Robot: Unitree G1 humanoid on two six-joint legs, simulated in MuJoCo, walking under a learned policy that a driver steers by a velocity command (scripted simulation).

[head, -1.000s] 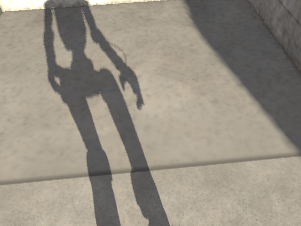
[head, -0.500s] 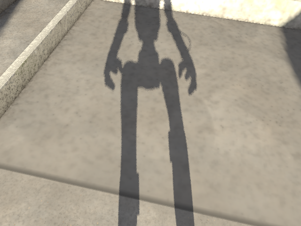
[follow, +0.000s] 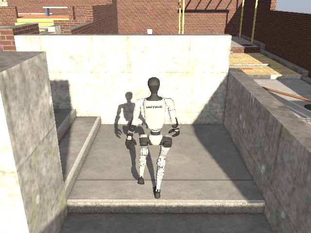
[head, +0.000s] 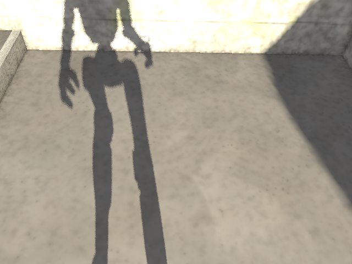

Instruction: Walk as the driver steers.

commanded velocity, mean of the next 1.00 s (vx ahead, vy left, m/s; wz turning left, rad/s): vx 0.34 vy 0.00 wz -0.46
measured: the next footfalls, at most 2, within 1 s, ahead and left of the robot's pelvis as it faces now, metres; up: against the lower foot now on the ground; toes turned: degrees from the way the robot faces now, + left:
left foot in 0.28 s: +0.38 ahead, +0.11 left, +0.00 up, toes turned -12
right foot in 0.76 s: +0.52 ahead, -0.15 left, +0.00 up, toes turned -28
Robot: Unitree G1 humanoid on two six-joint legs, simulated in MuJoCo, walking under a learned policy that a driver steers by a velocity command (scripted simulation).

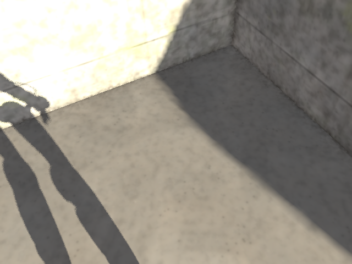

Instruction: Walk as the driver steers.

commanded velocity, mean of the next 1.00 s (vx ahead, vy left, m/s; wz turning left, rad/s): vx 0.26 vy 0.00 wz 0.49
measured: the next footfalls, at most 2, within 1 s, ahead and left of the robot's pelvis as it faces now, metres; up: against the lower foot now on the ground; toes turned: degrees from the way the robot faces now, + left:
left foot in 0.20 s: +0.01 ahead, +0.11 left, +0.00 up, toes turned +8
right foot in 0.64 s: +0.17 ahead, -0.06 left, +0.00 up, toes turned +25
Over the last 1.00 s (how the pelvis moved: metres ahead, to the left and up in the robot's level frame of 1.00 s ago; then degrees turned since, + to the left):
0.45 -0.04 0.03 -27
